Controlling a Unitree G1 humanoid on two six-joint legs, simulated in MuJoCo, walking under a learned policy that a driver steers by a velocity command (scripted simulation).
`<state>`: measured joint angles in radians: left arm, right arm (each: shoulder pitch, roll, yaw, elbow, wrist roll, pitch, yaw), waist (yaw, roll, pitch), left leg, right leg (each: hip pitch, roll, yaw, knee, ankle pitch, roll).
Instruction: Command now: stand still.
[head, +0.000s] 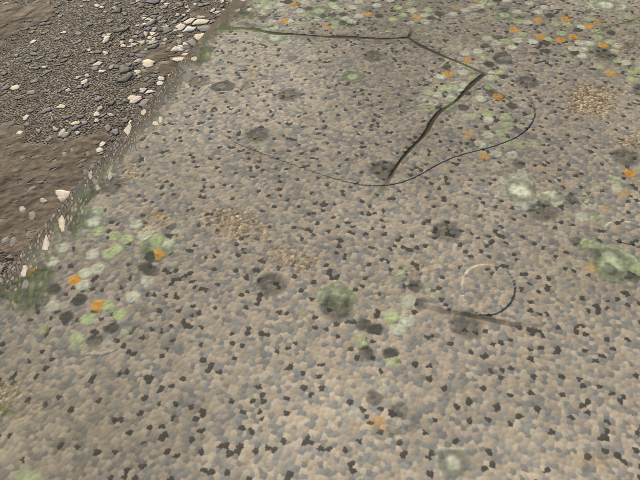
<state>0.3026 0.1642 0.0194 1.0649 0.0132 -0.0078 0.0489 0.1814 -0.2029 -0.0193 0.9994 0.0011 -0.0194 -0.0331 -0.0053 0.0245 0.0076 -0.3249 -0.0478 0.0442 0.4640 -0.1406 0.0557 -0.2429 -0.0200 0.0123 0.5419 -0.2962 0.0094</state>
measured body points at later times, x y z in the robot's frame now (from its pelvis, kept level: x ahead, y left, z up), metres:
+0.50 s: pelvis +0.04 -0.01 +0.00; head +0.05 -0.01 +0.45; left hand +0.02 +0.21 -0.16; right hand +0.10 -0.25 -0.15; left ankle +0.07 +0.09 -0.73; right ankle +0.00 -0.13 -0.73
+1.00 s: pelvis +0.14 +0.05 -0.01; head +0.16 +0.06 +0.44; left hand +0.06 +0.29 -0.16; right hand +0.29 -0.21 -0.12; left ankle +0.17 +0.15 -0.74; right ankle +0.00 -0.12 -0.72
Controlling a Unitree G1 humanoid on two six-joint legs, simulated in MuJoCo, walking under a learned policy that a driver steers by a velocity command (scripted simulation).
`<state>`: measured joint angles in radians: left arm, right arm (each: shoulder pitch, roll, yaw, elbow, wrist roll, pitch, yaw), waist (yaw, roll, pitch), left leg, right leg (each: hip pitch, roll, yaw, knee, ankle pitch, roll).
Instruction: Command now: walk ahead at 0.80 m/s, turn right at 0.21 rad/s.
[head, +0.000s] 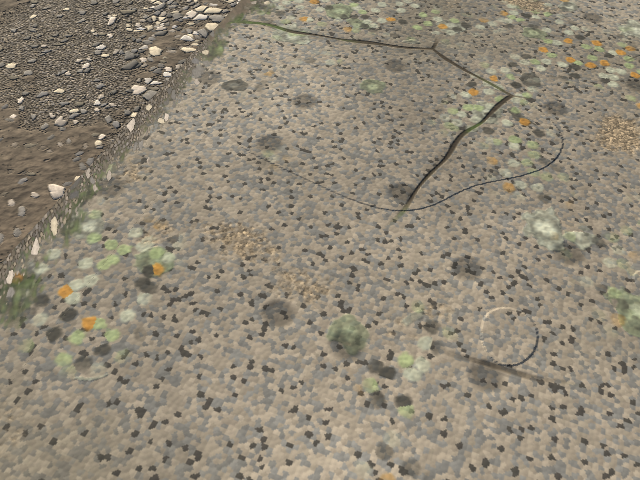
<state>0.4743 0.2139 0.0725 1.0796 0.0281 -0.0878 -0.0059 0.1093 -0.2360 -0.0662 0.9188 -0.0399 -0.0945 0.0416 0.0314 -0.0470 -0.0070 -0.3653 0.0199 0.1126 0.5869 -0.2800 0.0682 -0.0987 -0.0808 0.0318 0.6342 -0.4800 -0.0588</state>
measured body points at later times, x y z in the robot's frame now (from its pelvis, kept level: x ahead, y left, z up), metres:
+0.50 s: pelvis +0.35 -0.03 -0.03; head +0.38 -0.03 +0.42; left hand +0.57 +0.18 -0.15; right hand +0.24 -0.26 -0.17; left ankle +0.13 +0.14 -0.60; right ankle +0.43 -0.05 -0.73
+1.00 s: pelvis +0.80 -0.16 +0.00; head +0.82 -0.18 +0.44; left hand +0.97 +0.06 -0.12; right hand +0.76 -0.45 -0.13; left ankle +0.89 -0.15 -0.72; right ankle +0.58 -0.17 -0.58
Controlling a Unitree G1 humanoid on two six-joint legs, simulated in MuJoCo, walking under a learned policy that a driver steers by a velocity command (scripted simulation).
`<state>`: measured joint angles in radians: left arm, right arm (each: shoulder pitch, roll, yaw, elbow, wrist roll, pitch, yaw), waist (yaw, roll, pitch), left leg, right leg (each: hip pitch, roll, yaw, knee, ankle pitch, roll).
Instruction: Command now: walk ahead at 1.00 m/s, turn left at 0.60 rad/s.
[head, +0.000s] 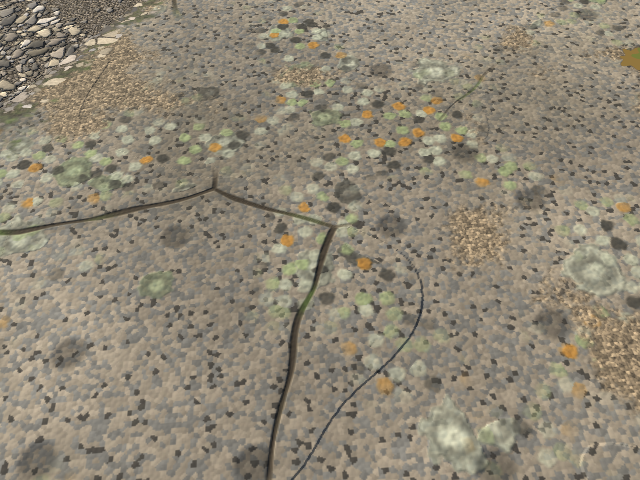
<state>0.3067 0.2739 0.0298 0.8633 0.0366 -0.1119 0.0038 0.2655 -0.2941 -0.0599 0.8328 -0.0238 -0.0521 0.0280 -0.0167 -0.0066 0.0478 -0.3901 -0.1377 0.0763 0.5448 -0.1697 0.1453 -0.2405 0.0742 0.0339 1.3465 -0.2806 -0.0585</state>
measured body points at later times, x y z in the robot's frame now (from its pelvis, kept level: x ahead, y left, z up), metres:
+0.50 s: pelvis +0.44 -0.01 +0.02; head +0.49 +0.00 +0.46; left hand +0.47 +0.28 -0.10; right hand +0.64 -0.25 -0.09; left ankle +0.32 +0.07 -0.60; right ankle +0.51 -0.11 -0.72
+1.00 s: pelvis +0.61 +0.04 +0.02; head +0.65 +0.02 +0.46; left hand +0.79 +0.32 -0.07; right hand +0.74 -0.25 -0.09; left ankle +0.68 +0.17 -0.72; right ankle +0.63 -0.10 -0.67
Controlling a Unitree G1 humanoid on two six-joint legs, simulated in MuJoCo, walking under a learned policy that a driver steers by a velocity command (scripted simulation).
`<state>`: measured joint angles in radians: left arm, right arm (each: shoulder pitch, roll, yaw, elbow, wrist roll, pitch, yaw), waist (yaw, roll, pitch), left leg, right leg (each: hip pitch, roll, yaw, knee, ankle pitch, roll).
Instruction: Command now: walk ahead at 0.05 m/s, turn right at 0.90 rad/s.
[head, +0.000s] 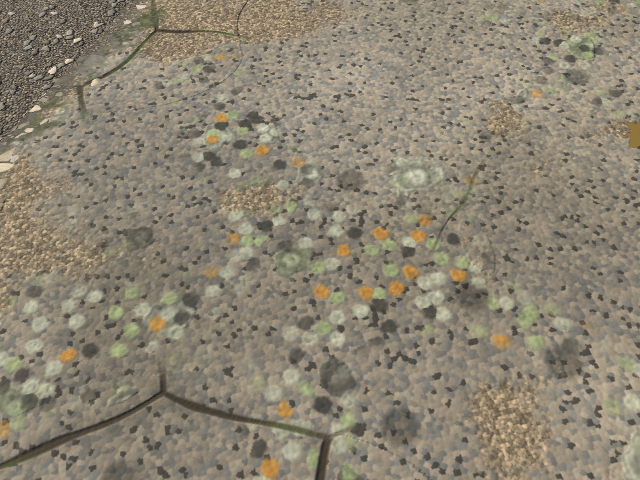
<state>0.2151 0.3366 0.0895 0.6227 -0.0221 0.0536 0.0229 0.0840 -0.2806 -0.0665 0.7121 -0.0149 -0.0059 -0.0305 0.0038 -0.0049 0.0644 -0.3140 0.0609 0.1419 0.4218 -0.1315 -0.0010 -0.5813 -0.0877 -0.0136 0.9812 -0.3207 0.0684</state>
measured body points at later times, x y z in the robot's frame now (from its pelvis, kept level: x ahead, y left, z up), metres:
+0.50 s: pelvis +0.04 -0.04 +0.00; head +0.05 -0.05 +0.45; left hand +0.30 +0.14 -0.07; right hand +0.08 -0.34 -0.12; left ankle +0.07 +0.10 -0.71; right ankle +0.04 -0.13 -0.74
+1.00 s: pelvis +0.04 -0.03 +0.00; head +0.07 -0.02 +0.45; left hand +0.17 +0.27 -0.09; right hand +0.27 -0.29 -0.07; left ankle +0.04 +0.09 -0.74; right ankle +0.09 -0.15 -0.73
